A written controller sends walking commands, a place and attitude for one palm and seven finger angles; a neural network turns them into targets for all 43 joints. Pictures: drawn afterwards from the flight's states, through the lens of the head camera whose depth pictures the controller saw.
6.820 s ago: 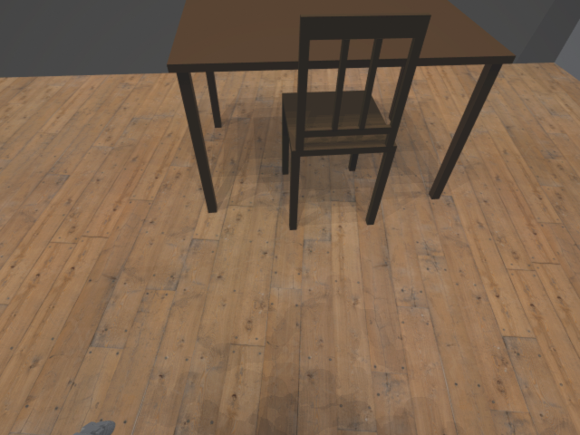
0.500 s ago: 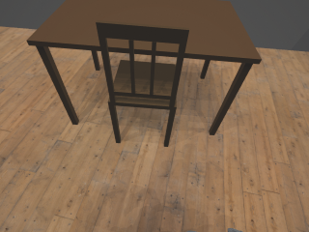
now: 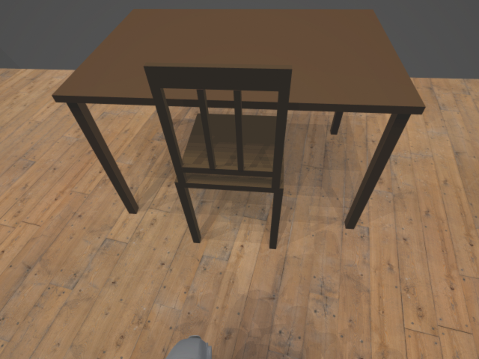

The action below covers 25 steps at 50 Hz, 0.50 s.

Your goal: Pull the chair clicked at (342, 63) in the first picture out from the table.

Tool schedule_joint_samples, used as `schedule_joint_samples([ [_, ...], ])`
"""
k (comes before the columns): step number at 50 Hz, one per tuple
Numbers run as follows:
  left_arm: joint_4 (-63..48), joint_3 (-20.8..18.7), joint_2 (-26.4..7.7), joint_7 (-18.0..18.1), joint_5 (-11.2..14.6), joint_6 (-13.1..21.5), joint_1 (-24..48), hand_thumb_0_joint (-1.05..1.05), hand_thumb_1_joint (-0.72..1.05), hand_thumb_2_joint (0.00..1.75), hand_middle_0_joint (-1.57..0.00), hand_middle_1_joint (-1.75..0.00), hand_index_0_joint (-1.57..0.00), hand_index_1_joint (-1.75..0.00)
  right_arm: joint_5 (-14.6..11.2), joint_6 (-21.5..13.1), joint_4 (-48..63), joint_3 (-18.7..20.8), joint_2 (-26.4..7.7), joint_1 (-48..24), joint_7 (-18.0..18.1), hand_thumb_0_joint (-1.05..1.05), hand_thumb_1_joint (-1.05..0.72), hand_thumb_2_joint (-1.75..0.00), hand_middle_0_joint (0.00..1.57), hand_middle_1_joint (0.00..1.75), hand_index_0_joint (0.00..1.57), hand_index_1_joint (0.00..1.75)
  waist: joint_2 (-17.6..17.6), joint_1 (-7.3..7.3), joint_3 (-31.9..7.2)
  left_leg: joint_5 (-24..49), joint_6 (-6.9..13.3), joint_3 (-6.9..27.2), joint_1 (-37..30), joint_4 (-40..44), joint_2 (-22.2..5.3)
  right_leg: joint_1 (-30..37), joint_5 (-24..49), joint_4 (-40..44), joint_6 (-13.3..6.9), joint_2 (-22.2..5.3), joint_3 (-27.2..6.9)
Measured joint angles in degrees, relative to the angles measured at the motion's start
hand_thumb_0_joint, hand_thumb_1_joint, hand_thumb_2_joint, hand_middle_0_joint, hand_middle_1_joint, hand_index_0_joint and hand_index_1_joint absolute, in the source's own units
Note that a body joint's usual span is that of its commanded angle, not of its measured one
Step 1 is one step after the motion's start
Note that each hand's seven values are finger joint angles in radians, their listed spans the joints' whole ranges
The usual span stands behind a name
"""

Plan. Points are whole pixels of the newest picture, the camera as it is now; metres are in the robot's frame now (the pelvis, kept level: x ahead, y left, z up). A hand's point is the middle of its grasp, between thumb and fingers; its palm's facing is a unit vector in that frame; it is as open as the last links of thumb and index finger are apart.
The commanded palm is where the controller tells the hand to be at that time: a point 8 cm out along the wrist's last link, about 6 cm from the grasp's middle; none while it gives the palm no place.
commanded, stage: take the last steps up to it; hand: left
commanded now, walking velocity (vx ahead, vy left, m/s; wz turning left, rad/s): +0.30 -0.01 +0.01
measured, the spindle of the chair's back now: (207, 132) +0.74 +0.15 -0.09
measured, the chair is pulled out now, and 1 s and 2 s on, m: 0.00 0.00 0.00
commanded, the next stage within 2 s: come to a stop and stand still in 0.56 s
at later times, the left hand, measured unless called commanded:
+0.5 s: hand (152, 311) +0.24 +0.21 -0.17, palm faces +0.04 -0.98 -0.22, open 7.3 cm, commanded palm none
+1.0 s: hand (171, 283) +0.31 +0.19 -0.19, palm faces +0.03 -0.98 -0.19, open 7.3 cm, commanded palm none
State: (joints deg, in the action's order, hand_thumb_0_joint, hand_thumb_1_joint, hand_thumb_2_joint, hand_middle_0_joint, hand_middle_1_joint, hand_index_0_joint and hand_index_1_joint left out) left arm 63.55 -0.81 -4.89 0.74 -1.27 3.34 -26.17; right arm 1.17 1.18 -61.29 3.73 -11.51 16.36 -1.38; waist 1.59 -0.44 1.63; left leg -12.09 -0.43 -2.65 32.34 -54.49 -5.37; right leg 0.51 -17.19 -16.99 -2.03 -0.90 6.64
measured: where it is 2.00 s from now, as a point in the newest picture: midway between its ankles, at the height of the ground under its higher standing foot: (257, 356)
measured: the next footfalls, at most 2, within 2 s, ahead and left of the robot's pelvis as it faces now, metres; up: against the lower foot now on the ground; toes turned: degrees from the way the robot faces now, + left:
left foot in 0.18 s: +0.19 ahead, +0.14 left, +0.00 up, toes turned +7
right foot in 0.56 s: +0.29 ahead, -0.10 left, +0.00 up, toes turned -8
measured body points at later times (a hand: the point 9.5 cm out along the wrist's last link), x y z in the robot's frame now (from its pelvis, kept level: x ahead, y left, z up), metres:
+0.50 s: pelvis +0.17 +0.03 -0.01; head +0.17 +0.01 +0.44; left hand +0.24 +0.27 -0.15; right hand +0.21 -0.21 -0.16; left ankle +0.15 +0.14 -0.75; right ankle +0.24 -0.10 -0.72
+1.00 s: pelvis +0.28 +0.02 -0.01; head +0.32 +0.03 +0.44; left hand +0.31 +0.24 -0.18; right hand +0.34 -0.21 -0.16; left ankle +0.33 +0.12 -0.75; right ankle +0.23 -0.09 -0.71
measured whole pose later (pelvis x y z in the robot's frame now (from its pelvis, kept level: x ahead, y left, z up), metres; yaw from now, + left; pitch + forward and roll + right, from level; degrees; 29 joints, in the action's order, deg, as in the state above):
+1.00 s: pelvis +0.28 +0.02 -0.01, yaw -3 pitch -1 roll +0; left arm 60.6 -2.0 -9.5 2.5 -0.2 -2.5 -12.4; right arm 0.5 1.3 -58.8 1.5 -8.4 8.7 2.3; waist -1.8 -1.5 5.6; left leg -11.3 2.1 -4.3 16.8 -28.6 -0.6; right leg -17.0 -30.6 -47.4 0.6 -0.6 1.7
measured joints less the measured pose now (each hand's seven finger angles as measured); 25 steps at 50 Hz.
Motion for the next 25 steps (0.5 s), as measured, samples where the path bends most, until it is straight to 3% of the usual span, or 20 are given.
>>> schedule_joint_samples([
  [4, 1.7, 0.0, 0.4, 0.2, -0.1, 0.0, -1.4, 0.00, 0.91, 0.90, -0.21, -0.30, -0.20, -0.30, -0.2, -0.5, 0.4, -0.5, 0.9, -3.5, -0.3, 0.01, -0.91, -0.90, 0.19, 0.30, 0.20, 0.30, -0.5, -1.44, 1.4, -0.1, 0.8, -2.0, -1.6, 9.0, 0.2, 2.3, -2.4, 0.0, 1.1, -0.5, 0.3],
  [7, 2.6, -0.3, 0.0, 0.3, -0.1, -0.3, -2.3, 0.00, 0.91, 0.90, -0.21, -0.30, -0.20, -0.30, -0.2, -1.6, 1.3, -1.1, 1.9, -6.4, -0.2, 0.01, -0.91, -0.90, 0.19, 0.30, 0.20, 0.30, -1.5, -2.34, 2.2, -1.1, 2.4, -3.8, -5.6, 16.4, 2.1, 3.0, -6.1, -3.2, 2.3, -1.4, 0.3],
  [9, 3.1, -0.6, 0.1, 0.2, 0.2, -0.7, -3.3, 0.00, 0.91, 0.90, -0.21, -0.30, -0.20, -0.30, 0.2, -3.3, 2.6, -1.5, 2.2, -7.6, 0.2, 0.01, -0.91, -0.90, 0.19, 0.30, 0.20, 0.30, -1.3, -2.31, 2.2, 1.3, 4.1, -4.1, -9.8, 21.5, 2.6, -0.5, -10.3, -13.7, 2.3, -1.8, -0.1],
  [12, 3.3, -1.0, -1.5, -0.1, 0.7, -2.1, -1.0, 0.01, 0.91, 0.90, -0.21, -0.30, -0.20, -0.30, -0.1, -4.7, 3.7, -1.8, 3.8, -8.6, 1.1, 0.01, -0.91, -0.90, 0.19, 0.30, 0.20, 0.30, -3.3, -1.91, 2.8, -1.8, 3.4, -5.6, -11.2, 18.1, 3.4, -12.1, -11.6, -40.9, 0.6, -2.3, -4.0],
  [14, 2.6, -1.7, -2.5, -0.4, 0.4, -2.6, 1.5, 0.01, 0.91, 0.90, -0.21, -0.30, -0.20, -0.30, -0.5, -5.1, 3.9, -1.4, 4.5, -7.9, 1.8, 0.00, -0.92, -0.90, 0.20, 0.30, 0.20, 0.30, -3.9, -1.68, 2.2, -2.3, 3.0, -6.3, -14.1, 20.5, 3.9, -18.8, -8.2, -49.6, 0.2, -2.8, -4.3],
  [16, 0.8, -2.2, -3.4, -0.7, 0.1, -2.8, 4.0, 0.01, 0.91, 0.90, -0.20, -0.30, -0.20, -0.30, -0.8, -5.5, 4.1, -0.6, 4.1, -6.9, 2.5, -0.02, -0.94, -0.90, 0.20, 0.30, 0.21, 0.30, -4.0, -1.34, 1.2, -1.5, 2.7, -6.5, -16.9, 24.1, 4.4, -23.8, -5.5, -50.2, 0.3, -3.7, -3.8],
  [19, -2.7, -2.7, -4.2, -0.9, -0.1, -2.8, 7.6, 0.01, 0.91, 0.90, -0.20, -0.30, -0.20, -0.30, -0.4, -4.9, 3.4, -0.6, 2.7, -5.1, 2.3, -0.02, -0.95, -0.90, 0.20, 0.30, 0.21, 0.30, -3.6, -1.47, -0.6, -0.8, 2.7, -6.6, -20.3, 28.5, 4.9, -28.1, -2.2, -43.6, 0.9, -5.1, -2.9],
  [25, -7.4, -3.0, -5.1, -1.3, -0.4, -2.4, 12.6, 0.00, 0.92, 0.90, -0.20, -0.30, -0.20, -0.30, 0.0, -3.3, 1.9, -0.6, 1.5, -1.9, 1.5, -0.01, -0.93, -0.90, 0.20, 0.30, 0.21, 0.30, -2.2, -0.29, -1.3, -3.3, 1.6, -6.0, -24.4, 30.4, 4.7, -26.6, 1.6, -26.5, 1.8, -5.3, -2.2],
])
